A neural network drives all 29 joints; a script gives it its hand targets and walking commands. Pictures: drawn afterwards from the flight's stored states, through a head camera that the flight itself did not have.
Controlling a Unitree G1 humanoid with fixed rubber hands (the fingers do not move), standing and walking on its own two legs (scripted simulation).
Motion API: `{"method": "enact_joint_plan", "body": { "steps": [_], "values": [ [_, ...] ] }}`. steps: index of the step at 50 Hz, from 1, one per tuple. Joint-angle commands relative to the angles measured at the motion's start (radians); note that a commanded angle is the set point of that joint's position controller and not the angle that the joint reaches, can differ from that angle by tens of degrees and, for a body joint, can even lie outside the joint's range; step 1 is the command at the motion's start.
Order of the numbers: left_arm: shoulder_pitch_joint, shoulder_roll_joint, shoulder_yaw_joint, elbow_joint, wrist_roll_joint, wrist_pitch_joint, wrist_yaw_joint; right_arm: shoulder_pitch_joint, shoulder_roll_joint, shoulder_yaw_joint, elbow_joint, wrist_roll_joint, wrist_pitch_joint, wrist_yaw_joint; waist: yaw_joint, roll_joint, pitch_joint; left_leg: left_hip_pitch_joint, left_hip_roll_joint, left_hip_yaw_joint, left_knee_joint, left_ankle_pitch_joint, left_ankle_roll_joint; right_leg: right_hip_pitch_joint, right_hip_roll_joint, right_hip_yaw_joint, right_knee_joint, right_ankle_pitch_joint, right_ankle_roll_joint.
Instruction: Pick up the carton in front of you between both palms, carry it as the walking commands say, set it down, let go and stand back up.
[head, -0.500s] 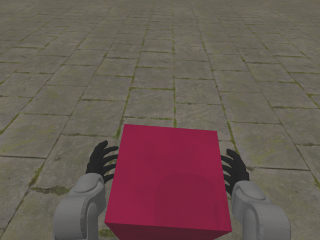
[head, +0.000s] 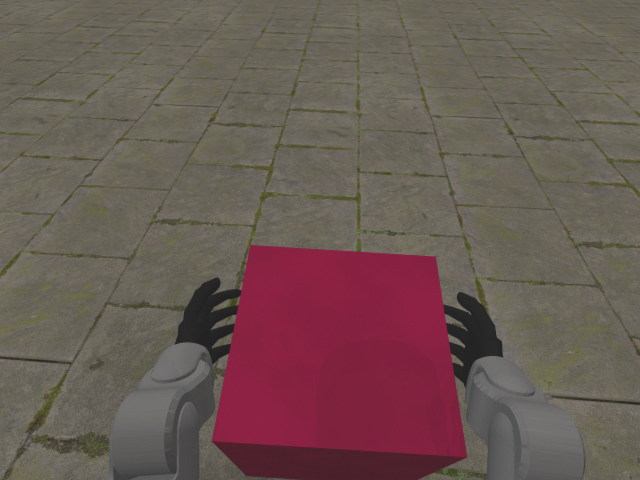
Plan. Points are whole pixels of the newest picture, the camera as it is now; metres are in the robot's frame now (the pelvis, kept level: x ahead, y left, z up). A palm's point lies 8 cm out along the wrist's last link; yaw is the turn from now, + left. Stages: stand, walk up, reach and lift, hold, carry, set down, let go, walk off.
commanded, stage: carry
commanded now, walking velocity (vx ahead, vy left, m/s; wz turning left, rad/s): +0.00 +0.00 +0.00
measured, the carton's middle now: (333, 375) +0.25 +0.00 +0.03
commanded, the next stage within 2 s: none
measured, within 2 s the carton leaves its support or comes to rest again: neither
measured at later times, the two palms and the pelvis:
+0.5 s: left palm (210, 315) +0.32 +0.17 +0.05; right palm (438, 336) +0.30 -0.13 +0.04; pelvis +0.05 +0.03 -0.01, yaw -2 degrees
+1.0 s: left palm (215, 320) +0.32 +0.16 +0.03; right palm (438, 343) +0.30 -0.13 +0.03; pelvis +0.02 +0.02 -0.01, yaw -2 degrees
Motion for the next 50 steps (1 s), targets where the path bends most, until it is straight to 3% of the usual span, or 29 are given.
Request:
{"method": "enact_joint_plan", "body": {
  "steps": [1,2,3,4,8,9,10,11,13,15,17,18,21,24,25,26,27,28,29,31,32,36,37,41,42,44,46,47,50],
  "values": [
    [-0.353,-0.703,-0.602,-0.07,-0.273,0.039,-0.078,-0.381,0.658,0.601,-0.076,0.286,-0.01,0.096,0.012,0.038,-0.197,0.28,0.144,-0.103,0.023,0.48,0.034,-0.076,-0.15,0.08,0.011,0.29,0.028],
    [-0.306,-0.697,-0.595,-0.029,-0.258,0.055,-0.081,-0.366,0.646,0.577,-0.054,0.278,-0.009,0.099,0.013,0.106,-0.23,0.276,0.19,-0.18,-0.009,0.465,0.063,-0.049,-0.133,0.095,0.026,0.171,0.043],
    [-0.379,-0.693,-0.607,-0.078,-0.258,0.051,-0.084,-0.368,0.677,0.566,-0.029,0.274,-0.013,0.103,0.01,0.098,-0.211,0.274,0.18,-0.185,-0.044,0.45,0.057,-0.048,-0.128,0.102,0.019,0.106,0.051],
    [-0.397,-0.711,-0.648,-0.07,-0.281,0.055,-0.091,-0.348,0.687,0.566,0.0,0.27,-0.02,0.112,0.008,0.13,-0.22,0.28,0.138,-0.13,0.01,0.514,0.05,-0.038,-0.138,0.105,0.017,0.158,0.057],
    [-0.344,-0.719,-0.591,0.059,-0.216,0.033,-0.115,-0.394,0.702,0.563,0.058,0.251,-0.04,0.135,0.003,-0.019,-0.196,0.25,0.124,-0.11,0.051,0.476,0.045,-0.027,-0.143,0.106,0.027,0.293,0.057],
    [-0.367,-0.75,-0.613,0.062,-0.232,0.021,-0.126,-0.383,0.696,0.558,0.05,0.246,-0.059,0.144,0.006,0.02,-0.217,0.243,0.121,-0.11,0.042,0.469,0.05,-0.011,-0.157,0.111,0.016,0.315,0.057],
    [-0.387,-0.733,-0.606,0.067,-0.238,0.001,-0.135,-0.404,0.73,0.582,0.07,0.256,-0.073,0.153,-0.003,-0.015,-0.206,0.235,0.115,-0.112,0.06,0.461,0.048,-0.005,-0.139,0.108,0.033,0.326,0.053],
    [-0.372,-0.752,-0.595,0.104,-0.214,-0.01,-0.147,-0.431,0.707,0.569,0.065,0.238,-0.094,0.165,0.007,0.015,-0.221,0.259,0.109,-0.101,0.067,0.513,0.052,-0.033,-0.149,0.111,0.049,0.371,0.053],
    [-0.376,-0.75,-0.591,0.144,-0.2,-0.045,-0.162,-0.423,0.702,0.57,0.105,0.217,-0.133,0.18,0.008,-0.008,-0.287,0.281,0.112,-0.11,0.098,0.559,0.067,-0.007,-0.133,0.105,0.063,0.406,0.055],
    [-0.389,-0.759,-0.569,0.177,-0.182,-0.088,-0.175,-0.443,0.702,0.558,0.145,0.212,-0.169,0.197,0.003,-0.018,-0.248,0.242,0.104,-0.088,0.098,0.512,0.07,0.001,-0.136,0.104,0.043,0.395,0.054],
    [-0.407,-0.76,-0.555,0.208,-0.169,-0.127,-0.186,-0.48,0.733,0.572,0.166,0.208,-0.21,0.211,0.004,-0.025,-0.247,0.26,0.09,-0.069,0.124,0.476,0.054,-0.009,-0.149,0.107,0.036,0.497,0.057],
    [-0.374,-0.77,-0.561,0.204,-0.167,-0.141,-0.189,-0.452,0.713,0.565,0.193,0.213,-0.219,0.215,0.005,0.003,-0.279,0.24,0.092,-0.072,0.098,0.378,0.048,0.028,-0.14,0.109,0.03,0.392,0.057],
    [-0.421,-0.761,-0.544,0.27,-0.145,-0.193,-0.203,-0.502,0.71,0.546,0.236,0.177,-0.27,0.222,0.002,-0.007,-0.242,0.242,0.089,-0.073,0.085,0.411,0.054,0.005,-0.154,0.113,0.038,0.375,0.051],
    [-0.41,-0.76,-0.494,0.352,-0.107,-0.239,-0.215,-0.505,0.72,0.495,0.331,0.141,-0.321,0.238,0.0,-0.033,-0.23,0.214,0.103,-0.094,0.083,0.286,0.054,0.011,-0.152,0.123,0.018,0.321,0.042],
    [-0.447,-0.776,-0.512,0.356,-0.108,-0.264,-0.216,-0.516,0.723,0.493,0.319,0.141,-0.349,0.244,0.001,0.006,-0.226,0.216,0.088,-0.063,0.085,0.276,0.052,0.0,-0.164,0.135,-0.005,0.363,0.038],
    [-0.453,-0.729,-0.449,0.407,-0.082,-0.284,-0.217,-0.563,0.68,0.459,0.353,0.121,-0.367,0.237,0.0,-0.033,-0.217,0.217,0.099,-0.071,0.083,0.281,0.052,0.001,-0.145,0.12,0.018,0.336,0.039],
    [-0.442,-0.761,-0.489,0.41,-0.088,-0.301,-0.224,-0.524,0.707,0.49,0.367,0.115,-0.383,0.239,-0.001,-0.063,-0.205,0.182,0.103,-0.099,0.043,0.235,0.058,-0.015,-0.147,0.108,0.01,0.263,0.046],
    [-0.43,-0.764,-0.441,0.501,-0.064,-0.316,-0.23,-0.58,0.707,0.44,0.398,0.114,-0.411,0.248,-0.001,-0.01,-0.195,0.217,0.109,-0.088,0.046,0.207,0.056,-0.035,-0.151,0.126,-0.004,0.22,0.045],
    [-0.484,-0.737,-0.438,0.449,-0.06,-0.351,-0.228,-0.555,0.701,0.435,0.448,0.092,-0.429,0.251,0.004,-0.003,-0.182,0.213,0.099,-0.103,0.039,0.215,0.042,-0.02,-0.137,0.123,-0.01,0.191,0.048],
    [-0.509,-0.753,-0.412,0.555,-0.033,-0.383,-0.236,-0.576,0.699,0.378,0.534,0.063,-0.467,0.262,0.004,0.002,-0.17,0.194,0.101,-0.099,0.009,0.116,0.047,-0.044,-0.15,0.134,-0.028,0.138,0.039],
    [-0.495,-0.757,-0.403,0.56,-0.038,-0.409,-0.243,-0.599,0.728,0.382,0.534,0.082,-0.499,0.274,0.001,-0.003,-0.148,0.211,0.109,-0.104,0.011,0.17,0.055,-0.069,-0.16,0.142,-0.021,0.173,0.02],
    [-0.587,-0.783,-0.395,0.647,-0.042,-0.496,-0.269,-0.639,0.772,0.371,0.648,0.064,-0.577,0.298,-0.004,-0.045,-0.221,0.236,0.096,-0.087,0.036,0.259,0.039,-0.047,-0.148,0.129,0.005,0.257,0.039],
    [-0.602,-0.815,-0.404,0.653,-0.044,-0.511,-0.278,-0.658,0.768,0.364,0.636,0.05,-0.597,0.305,0.003,-0.012,-0.25,0.251,0.083,-0.06,0.062,0.244,0.044,-0.014,-0.148,0.13,0.002,0.284,0.052],
    [-0.584,-0.85,-0.394,0.684,-0.024,-0.543,-0.289,-0.695,0.811,0.404,0.658,0.064,-0.629,0.321,0.003,-0.006,-0.237,0.215,0.089,-0.08,0.032,0.198,0.038,-0.017,-0.154,0.131,0.011,0.25,0.027],
    [-0.582,-0.888,-0.425,0.695,-0.04,-0.542,-0.295,-0.684,0.843,0.434,0.646,0.078,-0.625,0.32,-0.002,0.002,-0.235,0.206,0.088,-0.078,0.034,0.163,0.036,-0.017,-0.155,0.134,-0.004,0.211,0.042],
    [-0.614,-0.902,-0.426,0.641,-0.067,-0.537,-0.302,-0.679,0.858,0.463,0.619,0.075,-0.602,0.318,-0.002,-0.041,-0.255,0.2,0.097,-0.081,0.051,0.159,0.048,-0.006,-0.155,0.137,0.005,0.238,0.038],
    [-0.579,-0.919,-0.456,0.638,-0.072,-0.51,-0.297,-0.693,0.875,0.484,0.577,0.112,-0.589,0.32,-0.004,-0.033,-0.238,0.191,0.092,-0.072,0.066,0.22,0.034,-0.011,-0.158,0.13,0.025,0.325,0.035],
    [-0.595,-0.922,-0.483,0.635,-0.092,-0.502,-0.3,-0.648,0.879,0.479,0.589,0.103,-0.58,0.321,0.001,-0.07,-0.266,0.205,0.105,-0.092,0.048,0.227,0.044,-0.005,-0.145,0.118,0.028,0.264,0.039],
    [-0.517,-0.911,-0.42,0.707,-0.047,-0.474,-0.3,-0.662,0.847,0.443,0.604,0.099,-0.557,0.323,-0.001,0.001,-0.236,0.2,0.088,-0.069,0.059,0.191,0.045,-0.026,-0.157,0.132,0.018,0.226,0.036]
  ]
}}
